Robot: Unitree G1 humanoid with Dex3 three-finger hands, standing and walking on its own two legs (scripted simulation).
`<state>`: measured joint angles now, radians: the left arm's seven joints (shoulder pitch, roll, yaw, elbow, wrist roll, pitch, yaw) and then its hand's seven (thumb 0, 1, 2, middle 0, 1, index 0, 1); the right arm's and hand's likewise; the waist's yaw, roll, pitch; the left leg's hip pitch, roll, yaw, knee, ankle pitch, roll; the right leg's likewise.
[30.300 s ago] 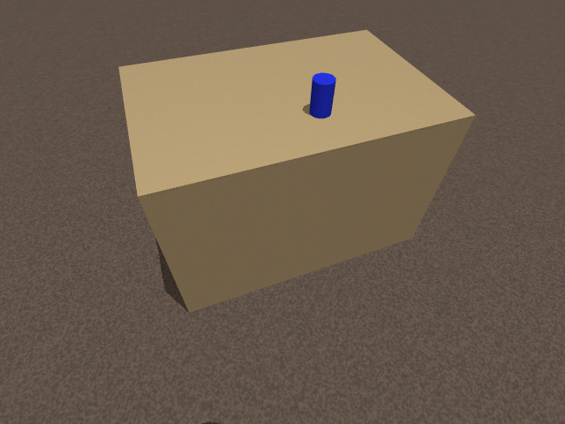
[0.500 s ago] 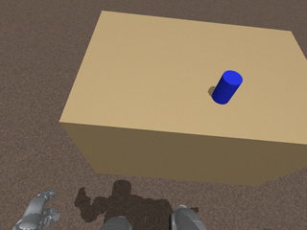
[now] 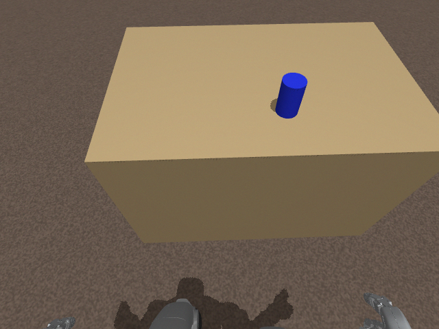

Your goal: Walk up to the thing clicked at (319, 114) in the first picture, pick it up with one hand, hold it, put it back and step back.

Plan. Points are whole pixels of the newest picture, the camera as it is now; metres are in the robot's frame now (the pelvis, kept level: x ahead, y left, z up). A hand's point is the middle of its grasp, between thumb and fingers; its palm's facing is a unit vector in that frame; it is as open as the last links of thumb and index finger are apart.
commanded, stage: step back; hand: right
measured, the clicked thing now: (290, 96) +0.70 -0.17 -0.05
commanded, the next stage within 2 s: none
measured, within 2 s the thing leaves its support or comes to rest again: neither
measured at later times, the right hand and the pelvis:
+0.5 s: hand out of the picture -0.02 -0.27 -0.12, palm faces -0.14 +0.89 -0.43, open 7.4 cm; pelvis -0.13 -0.01 +0.01, yaw +5 degrees
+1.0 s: hand out of the picture -0.17 -0.33 -0.15, palm faces -0.18 +0.90 -0.40, open 7.4 cm; pelvis -0.29 -0.07 +0.00, yaw +7 degrees
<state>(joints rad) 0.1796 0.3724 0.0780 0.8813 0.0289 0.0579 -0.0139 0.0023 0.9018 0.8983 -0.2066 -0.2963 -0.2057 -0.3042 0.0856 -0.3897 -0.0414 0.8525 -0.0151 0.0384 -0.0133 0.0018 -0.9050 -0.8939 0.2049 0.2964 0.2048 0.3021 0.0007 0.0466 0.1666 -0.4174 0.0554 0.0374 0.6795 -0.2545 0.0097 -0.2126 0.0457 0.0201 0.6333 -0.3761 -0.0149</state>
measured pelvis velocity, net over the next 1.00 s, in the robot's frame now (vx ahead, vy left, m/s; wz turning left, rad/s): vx -0.29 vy -0.07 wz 0.13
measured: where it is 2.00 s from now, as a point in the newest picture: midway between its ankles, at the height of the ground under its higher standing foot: outside the picture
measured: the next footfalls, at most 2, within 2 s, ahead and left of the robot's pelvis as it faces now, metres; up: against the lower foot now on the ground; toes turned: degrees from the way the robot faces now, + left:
left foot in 0.32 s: -0.08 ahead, +0.11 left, +0.00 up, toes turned +4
right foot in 0.70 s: -0.19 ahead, -0.18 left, +0.00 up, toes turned +4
